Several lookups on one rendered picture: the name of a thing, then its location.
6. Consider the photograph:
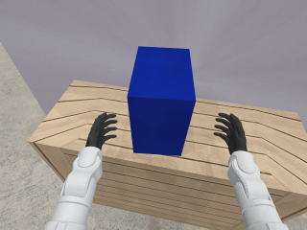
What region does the right robot hand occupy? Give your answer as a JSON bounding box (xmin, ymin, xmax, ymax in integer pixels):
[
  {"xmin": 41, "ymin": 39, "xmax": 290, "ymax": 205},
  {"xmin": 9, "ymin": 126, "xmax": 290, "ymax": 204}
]
[{"xmin": 213, "ymin": 112, "xmax": 248, "ymax": 155}]

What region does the pedestal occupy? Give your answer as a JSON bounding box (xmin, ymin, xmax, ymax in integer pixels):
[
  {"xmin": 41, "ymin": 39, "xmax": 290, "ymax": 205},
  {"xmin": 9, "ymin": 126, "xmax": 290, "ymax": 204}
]
[{"xmin": 28, "ymin": 80, "xmax": 307, "ymax": 230}]

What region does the left robot hand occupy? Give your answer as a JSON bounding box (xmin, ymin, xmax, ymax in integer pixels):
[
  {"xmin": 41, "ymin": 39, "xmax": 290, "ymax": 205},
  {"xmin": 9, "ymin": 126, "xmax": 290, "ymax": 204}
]
[{"xmin": 85, "ymin": 112, "xmax": 118, "ymax": 150}]

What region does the right robot forearm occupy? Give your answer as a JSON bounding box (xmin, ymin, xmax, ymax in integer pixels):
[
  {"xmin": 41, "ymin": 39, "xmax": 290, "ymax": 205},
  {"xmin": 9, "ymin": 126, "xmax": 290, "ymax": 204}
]
[{"xmin": 227, "ymin": 150, "xmax": 289, "ymax": 230}]

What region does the carton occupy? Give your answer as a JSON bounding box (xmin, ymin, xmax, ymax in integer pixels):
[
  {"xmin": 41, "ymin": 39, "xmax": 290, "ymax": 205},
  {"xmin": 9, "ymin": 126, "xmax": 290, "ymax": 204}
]
[{"xmin": 127, "ymin": 46, "xmax": 196, "ymax": 156}]

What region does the left robot forearm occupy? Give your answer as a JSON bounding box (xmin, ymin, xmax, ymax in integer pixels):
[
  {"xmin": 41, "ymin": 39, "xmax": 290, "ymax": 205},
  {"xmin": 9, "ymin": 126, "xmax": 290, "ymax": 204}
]
[{"xmin": 44, "ymin": 147, "xmax": 103, "ymax": 230}]

